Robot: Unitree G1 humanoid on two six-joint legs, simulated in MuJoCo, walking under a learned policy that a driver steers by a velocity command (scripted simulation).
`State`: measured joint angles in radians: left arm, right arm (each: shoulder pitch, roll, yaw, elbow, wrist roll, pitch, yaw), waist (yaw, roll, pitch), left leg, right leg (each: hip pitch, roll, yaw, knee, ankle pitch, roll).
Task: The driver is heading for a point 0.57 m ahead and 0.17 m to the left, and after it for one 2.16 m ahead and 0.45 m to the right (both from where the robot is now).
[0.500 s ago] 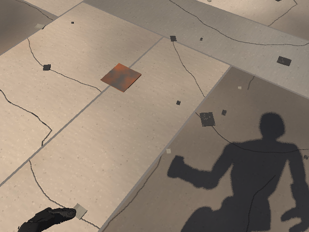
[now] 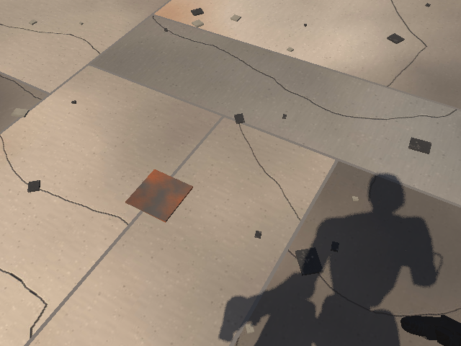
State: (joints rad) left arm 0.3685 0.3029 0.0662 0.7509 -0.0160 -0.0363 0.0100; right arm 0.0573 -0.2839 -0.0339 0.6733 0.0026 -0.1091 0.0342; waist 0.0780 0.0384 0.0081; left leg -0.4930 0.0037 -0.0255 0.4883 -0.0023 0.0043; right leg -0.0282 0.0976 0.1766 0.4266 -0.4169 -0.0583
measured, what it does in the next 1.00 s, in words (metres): walks ahead, turning left: left foot, then right foot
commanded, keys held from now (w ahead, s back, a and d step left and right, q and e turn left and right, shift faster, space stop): w+q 0.48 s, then q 0.32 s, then e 0.20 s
